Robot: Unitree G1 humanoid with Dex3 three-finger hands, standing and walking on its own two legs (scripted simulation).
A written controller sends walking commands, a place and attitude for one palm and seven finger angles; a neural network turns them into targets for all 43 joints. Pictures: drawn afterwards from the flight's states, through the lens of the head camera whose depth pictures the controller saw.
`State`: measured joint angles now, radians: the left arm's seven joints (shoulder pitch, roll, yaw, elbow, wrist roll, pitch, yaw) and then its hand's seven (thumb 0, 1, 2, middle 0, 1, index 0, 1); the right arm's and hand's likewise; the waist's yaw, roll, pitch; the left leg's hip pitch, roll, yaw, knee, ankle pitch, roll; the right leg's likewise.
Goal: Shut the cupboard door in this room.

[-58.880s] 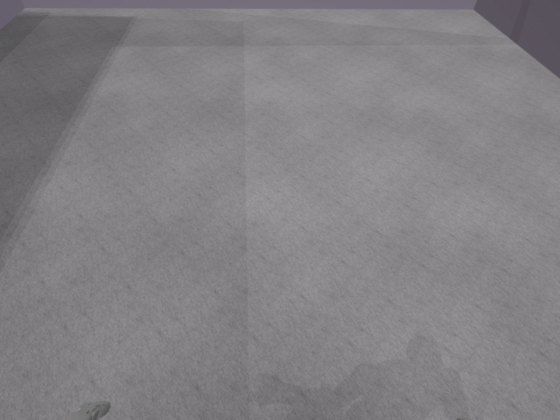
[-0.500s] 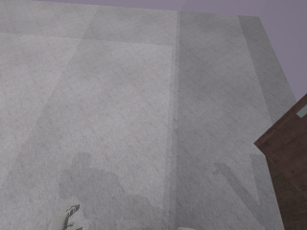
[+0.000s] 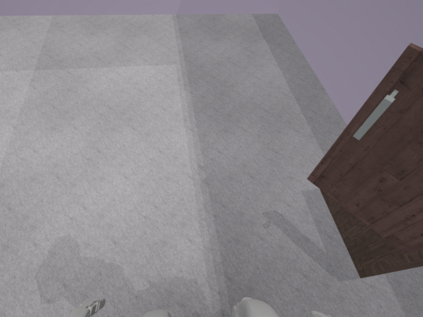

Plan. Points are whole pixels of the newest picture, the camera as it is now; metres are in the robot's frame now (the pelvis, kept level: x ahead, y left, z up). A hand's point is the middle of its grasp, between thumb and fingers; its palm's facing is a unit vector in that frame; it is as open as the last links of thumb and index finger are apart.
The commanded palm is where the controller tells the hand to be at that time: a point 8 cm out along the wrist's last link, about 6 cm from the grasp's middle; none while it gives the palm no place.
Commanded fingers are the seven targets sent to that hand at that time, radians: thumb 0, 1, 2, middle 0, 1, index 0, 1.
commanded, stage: turn to face it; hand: left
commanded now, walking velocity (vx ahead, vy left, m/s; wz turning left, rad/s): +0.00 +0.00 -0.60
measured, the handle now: (375, 115) +0.61 -0.39 +0.01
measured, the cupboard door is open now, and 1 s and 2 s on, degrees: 35 35 35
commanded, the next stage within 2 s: take the last steps up to it in 1.12 s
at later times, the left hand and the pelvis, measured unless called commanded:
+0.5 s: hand (127, 297) +0.16 +0.19 -0.17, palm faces -0.27 -0.94 -0.21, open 7.4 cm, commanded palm none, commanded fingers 0.00 0.90 0.90 -0.20 -0.30 -0.20 -0.30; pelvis +0.01 +0.01 -0.01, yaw -17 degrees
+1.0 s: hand (165, 282) +0.20 +0.11 -0.16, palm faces -0.49 -0.84 -0.22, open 7.4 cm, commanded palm none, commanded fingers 0.00 0.90 0.90 -0.20 -0.30 -0.20 -0.30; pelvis +0.02 -0.01 +0.00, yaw -31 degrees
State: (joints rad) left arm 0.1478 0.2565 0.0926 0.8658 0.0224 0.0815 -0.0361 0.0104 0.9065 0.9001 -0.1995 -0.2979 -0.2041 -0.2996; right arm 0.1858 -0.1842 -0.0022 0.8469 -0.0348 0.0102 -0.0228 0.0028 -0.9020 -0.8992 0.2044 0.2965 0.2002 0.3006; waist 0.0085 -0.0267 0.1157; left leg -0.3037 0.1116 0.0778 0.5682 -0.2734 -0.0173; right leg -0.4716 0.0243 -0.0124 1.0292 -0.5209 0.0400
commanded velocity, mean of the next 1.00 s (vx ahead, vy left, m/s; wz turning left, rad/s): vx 0.00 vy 0.00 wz -0.50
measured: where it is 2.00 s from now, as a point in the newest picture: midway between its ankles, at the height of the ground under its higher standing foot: outside the picture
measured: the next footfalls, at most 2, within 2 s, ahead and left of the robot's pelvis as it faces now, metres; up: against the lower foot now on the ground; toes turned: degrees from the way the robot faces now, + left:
right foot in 0.16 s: +0.03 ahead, -0.14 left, +0.00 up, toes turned -10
left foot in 0.40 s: +0.10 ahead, +0.11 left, +0.00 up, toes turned -10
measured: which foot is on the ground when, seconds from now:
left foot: down 0.00-0.16, up 0.18-0.38, down 0.40-0.72, up 0.74-1.00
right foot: up 0.00-0.14, down 0.16-0.40, up 0.42-0.70, down 0.72-1.00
